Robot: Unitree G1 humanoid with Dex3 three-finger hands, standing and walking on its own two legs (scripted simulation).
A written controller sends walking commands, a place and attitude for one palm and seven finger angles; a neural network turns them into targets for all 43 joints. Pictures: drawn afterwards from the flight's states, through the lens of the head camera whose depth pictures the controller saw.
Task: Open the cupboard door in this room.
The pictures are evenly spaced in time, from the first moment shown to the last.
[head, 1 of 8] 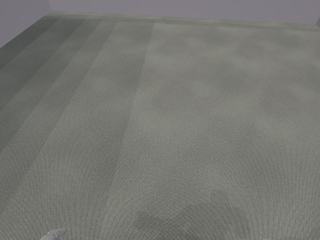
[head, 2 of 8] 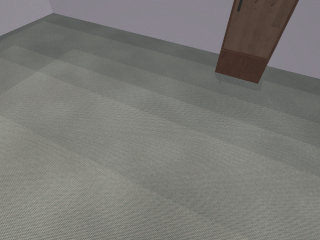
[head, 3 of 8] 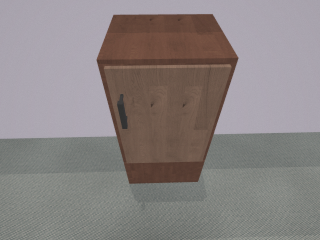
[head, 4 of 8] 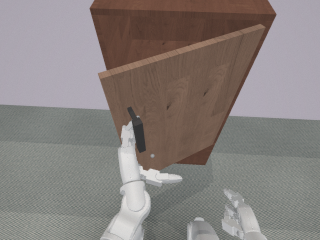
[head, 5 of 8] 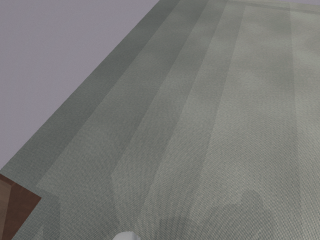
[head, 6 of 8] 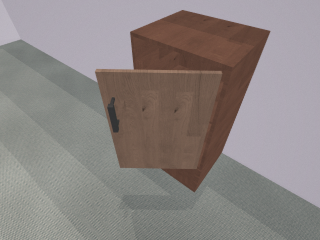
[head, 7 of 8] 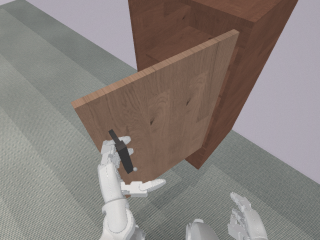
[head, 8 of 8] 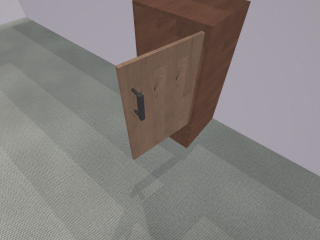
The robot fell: no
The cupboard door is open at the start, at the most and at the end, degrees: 0 79 79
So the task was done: yes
